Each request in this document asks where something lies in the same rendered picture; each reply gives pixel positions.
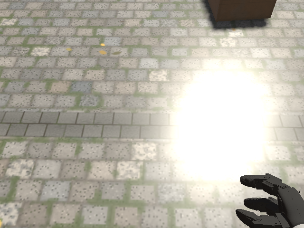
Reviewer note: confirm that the right robot hand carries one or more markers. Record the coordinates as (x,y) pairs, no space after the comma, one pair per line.
(287,211)

